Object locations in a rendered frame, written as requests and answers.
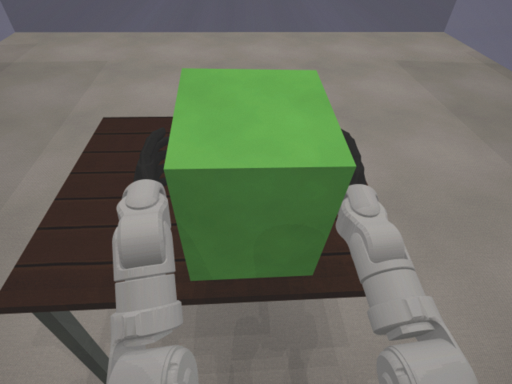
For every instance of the left robot upper arm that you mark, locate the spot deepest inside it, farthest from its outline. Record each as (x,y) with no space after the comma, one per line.
(160,365)

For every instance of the robot left forearm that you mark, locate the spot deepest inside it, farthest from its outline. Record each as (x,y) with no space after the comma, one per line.
(147,308)

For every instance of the right robot upper arm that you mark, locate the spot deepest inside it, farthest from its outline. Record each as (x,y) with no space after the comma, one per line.
(434,361)

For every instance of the table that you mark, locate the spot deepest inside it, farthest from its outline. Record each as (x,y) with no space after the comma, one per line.
(68,263)

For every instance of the robot right forearm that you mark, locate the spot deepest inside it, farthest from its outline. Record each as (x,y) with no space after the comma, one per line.
(398,305)

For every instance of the robot right hand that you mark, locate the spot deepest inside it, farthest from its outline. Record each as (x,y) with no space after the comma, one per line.
(358,177)

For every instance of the carton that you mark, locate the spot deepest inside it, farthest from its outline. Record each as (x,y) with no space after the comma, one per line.
(257,168)

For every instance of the robot left hand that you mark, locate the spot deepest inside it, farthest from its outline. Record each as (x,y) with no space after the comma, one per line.
(148,164)

